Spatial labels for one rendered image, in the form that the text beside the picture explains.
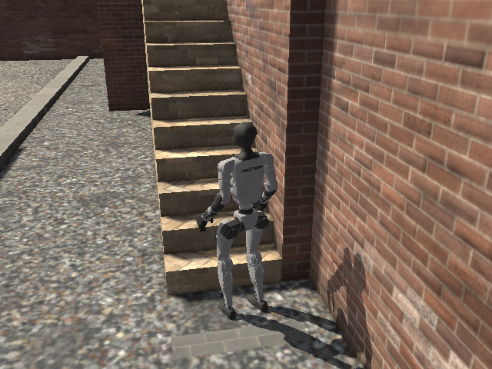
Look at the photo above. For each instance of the stairs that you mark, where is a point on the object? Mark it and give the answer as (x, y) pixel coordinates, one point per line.
(195, 98)

